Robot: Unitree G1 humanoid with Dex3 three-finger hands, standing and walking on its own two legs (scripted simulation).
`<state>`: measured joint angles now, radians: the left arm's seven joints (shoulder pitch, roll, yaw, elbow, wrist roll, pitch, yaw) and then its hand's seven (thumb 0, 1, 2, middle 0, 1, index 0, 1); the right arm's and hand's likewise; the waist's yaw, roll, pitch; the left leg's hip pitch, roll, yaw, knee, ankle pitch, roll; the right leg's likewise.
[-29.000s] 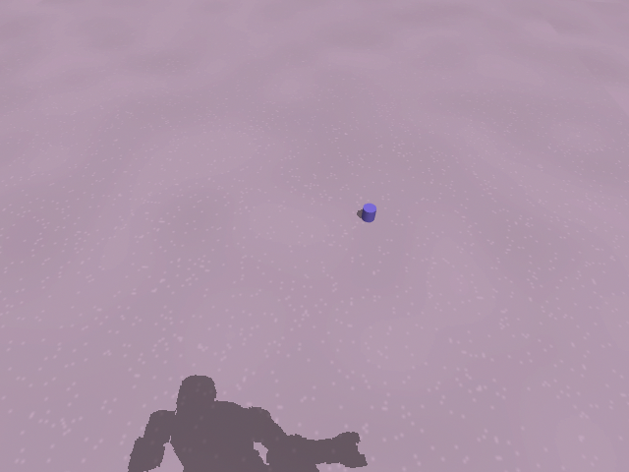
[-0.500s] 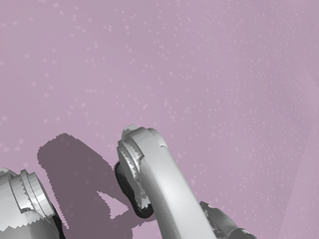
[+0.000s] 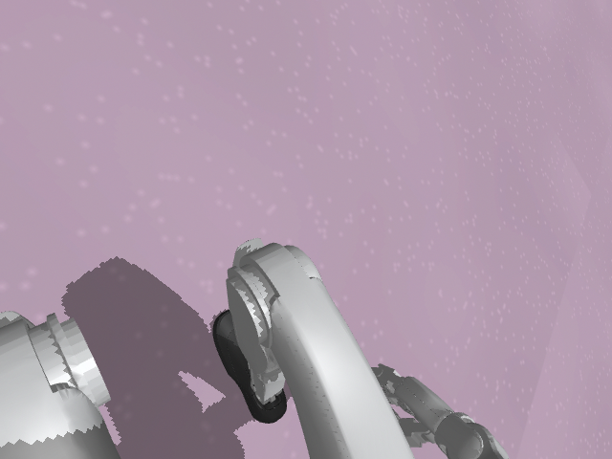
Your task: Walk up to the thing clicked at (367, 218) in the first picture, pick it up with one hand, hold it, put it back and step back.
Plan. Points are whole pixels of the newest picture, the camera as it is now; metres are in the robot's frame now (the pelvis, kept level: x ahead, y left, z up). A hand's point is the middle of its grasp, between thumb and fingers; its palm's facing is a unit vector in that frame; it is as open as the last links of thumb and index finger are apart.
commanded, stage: rest palm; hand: left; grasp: from above
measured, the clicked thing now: out of the picture +0.46 +0.37 -0.28
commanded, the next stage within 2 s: close in 0.58 s
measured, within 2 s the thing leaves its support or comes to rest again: neither
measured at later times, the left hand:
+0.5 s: hand out of the picture +0.45 +0.36 -0.24, palm faces -0.41 -0.17 -0.89, open 13.7 cm
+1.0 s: hand out of the picture +0.45 +0.35 -0.24, palm faces -0.39 -0.15 -0.91, open 12.5 cm
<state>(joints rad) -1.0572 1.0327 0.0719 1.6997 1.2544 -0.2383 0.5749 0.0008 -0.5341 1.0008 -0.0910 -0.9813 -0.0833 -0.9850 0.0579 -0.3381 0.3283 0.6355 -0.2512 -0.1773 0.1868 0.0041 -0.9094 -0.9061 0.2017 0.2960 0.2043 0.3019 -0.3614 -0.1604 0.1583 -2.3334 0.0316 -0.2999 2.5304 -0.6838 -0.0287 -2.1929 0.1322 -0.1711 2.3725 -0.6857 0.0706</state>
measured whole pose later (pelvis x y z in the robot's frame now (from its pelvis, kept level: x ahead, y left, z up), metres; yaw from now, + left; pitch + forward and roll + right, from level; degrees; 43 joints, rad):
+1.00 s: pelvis +0.00 +0.00 +0.00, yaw -1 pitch +26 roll -15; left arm -1.09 1.08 0.07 1.71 1.23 -0.19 0.59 0.00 -0.23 0.76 -0.25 -0.93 -0.28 -0.89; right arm 0.06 -0.35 0.36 0.61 -0.26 -0.21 0.20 0.00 -0.91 -0.90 0.20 0.30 0.20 0.30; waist -0.38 -0.17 0.20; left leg -2.33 0.04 -0.31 2.53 -0.69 -0.02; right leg -2.19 0.14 -0.18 2.36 -0.68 0.08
